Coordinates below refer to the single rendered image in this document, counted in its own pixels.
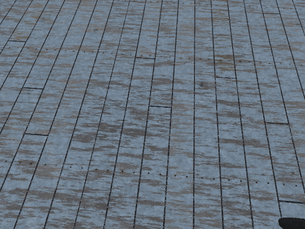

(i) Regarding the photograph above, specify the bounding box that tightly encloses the right robot hand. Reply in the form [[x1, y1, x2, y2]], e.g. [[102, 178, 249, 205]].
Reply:
[[278, 218, 305, 229]]

